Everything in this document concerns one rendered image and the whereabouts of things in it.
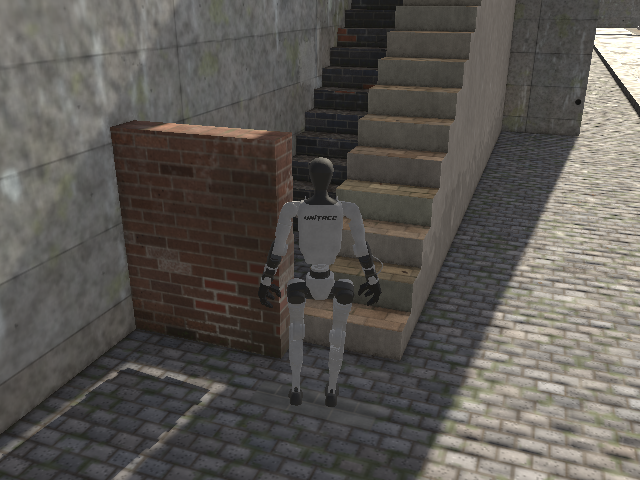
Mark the robot left thigh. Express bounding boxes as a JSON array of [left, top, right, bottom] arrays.
[[286, 278, 307, 340]]

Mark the robot left forearm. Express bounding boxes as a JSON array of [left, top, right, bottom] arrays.
[[261, 240, 282, 286]]

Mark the left robot upper arm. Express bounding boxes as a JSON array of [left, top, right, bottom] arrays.
[[272, 201, 300, 256]]

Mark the left robot foot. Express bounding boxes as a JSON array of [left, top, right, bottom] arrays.
[[288, 387, 303, 406]]

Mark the robot left hand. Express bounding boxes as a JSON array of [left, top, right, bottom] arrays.
[[258, 283, 281, 308]]

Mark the robot right forearm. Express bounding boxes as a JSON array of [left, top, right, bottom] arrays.
[[358, 241, 379, 285]]

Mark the robot right hand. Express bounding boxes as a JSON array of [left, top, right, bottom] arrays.
[[358, 281, 382, 306]]

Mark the right robot upper arm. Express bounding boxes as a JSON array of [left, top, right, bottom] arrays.
[[341, 201, 369, 257]]

